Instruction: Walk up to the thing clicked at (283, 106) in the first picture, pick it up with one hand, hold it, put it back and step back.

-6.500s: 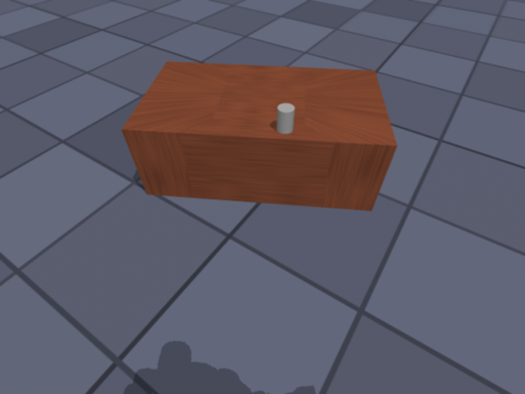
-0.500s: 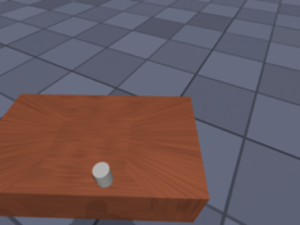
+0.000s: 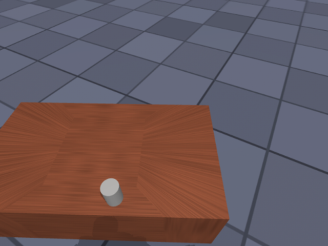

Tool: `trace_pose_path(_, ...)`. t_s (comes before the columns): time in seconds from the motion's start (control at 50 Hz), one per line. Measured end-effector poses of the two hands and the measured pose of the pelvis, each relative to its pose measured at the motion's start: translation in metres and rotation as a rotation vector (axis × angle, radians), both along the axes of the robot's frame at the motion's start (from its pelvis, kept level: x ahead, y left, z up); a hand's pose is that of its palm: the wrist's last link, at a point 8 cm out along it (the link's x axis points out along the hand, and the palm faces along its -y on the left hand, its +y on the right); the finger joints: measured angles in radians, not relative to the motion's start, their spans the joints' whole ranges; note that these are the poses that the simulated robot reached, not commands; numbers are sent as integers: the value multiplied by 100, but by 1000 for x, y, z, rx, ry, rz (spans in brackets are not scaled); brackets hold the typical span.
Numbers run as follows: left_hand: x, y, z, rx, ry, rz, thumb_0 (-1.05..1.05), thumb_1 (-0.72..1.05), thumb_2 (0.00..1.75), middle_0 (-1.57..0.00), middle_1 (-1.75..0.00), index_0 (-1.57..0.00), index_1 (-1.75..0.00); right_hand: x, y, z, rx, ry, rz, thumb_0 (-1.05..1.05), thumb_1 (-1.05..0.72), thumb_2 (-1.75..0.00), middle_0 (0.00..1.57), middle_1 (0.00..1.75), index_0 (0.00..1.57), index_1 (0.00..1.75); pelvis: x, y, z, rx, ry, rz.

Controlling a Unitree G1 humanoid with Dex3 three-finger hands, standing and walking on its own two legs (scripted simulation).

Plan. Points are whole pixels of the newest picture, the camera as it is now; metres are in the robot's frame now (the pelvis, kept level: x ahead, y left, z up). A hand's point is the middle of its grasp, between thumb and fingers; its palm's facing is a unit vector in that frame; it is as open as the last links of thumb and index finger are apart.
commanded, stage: stand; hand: left
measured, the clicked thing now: (112, 192) +0.40 +0.23 -0.31
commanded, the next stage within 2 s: go down in 0.46 s
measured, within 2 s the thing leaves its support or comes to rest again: neither
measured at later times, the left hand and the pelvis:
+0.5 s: hand out of the picture +0.08 +0.25 -0.16, palm faces -0.04 -0.94 -0.34, open 7.4 cm; pelvis +0.00 +0.00 +0.00, yaw +0 degrees
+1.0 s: hand out of the picture +0.15 +0.26 -0.15, palm faces +0.04 -0.95 -0.32, open 14.3 cm; pelvis -0.01 +0.01 -0.02, yaw +0 degrees
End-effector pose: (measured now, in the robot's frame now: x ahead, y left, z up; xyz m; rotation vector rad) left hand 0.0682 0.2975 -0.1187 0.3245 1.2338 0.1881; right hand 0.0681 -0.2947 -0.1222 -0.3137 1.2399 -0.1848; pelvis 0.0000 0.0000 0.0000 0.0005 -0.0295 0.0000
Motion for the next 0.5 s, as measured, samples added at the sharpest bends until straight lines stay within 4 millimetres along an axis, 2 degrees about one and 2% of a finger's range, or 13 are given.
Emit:
trace_pose_path(0.22,6,1,2,3,-14,-2,0,91,89,-21,-30,-20,-30,5,1,1,0,-11,2,1,-91,-90,20,30,20,30,2,0,0,0,-1,-2)
trace_pose_path(0.5,4,1,0,0,3,-1,0,91,89,-21,-30,-20,-30,2,0,1,-4,4,-3,1,-91,-90,20,30,20,30,4,1,0,0,1,-3)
